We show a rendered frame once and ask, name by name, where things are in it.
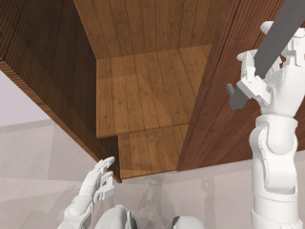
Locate robot right hand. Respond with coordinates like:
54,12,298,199
236,21,305,117

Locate robot left forearm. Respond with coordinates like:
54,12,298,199
57,195,94,229

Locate robot right forearm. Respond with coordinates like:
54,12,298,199
249,114,304,229

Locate right robot thigh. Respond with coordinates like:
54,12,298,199
173,216,205,229

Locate wardrobe door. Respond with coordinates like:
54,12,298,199
176,0,305,172

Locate handle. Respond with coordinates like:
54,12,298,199
226,0,305,110

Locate left robot thigh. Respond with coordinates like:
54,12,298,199
94,206,132,229

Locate robot left hand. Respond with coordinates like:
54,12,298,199
79,156,115,204

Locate robot thigh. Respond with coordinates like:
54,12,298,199
173,216,205,229
94,206,132,229

